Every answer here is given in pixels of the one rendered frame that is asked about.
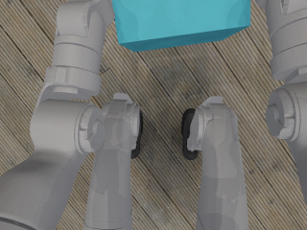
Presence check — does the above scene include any left robot upper arm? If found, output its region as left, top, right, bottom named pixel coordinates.
left=0, top=99, right=106, bottom=230

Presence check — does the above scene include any robot shin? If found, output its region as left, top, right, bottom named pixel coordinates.
left=187, top=96, right=238, bottom=151
left=101, top=92, right=137, bottom=150

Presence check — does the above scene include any carton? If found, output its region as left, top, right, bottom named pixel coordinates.
left=111, top=0, right=250, bottom=52

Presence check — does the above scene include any robot right forearm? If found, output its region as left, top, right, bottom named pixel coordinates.
left=255, top=0, right=307, bottom=84

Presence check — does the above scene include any robot left forearm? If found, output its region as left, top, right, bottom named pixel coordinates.
left=30, top=0, right=115, bottom=139

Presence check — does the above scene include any right robot shin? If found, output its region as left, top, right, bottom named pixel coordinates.
left=187, top=96, right=238, bottom=151

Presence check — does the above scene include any right robot upper arm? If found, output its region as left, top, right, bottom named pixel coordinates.
left=265, top=81, right=307, bottom=205

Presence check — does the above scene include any left robot shin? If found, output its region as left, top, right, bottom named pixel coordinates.
left=101, top=92, right=137, bottom=150

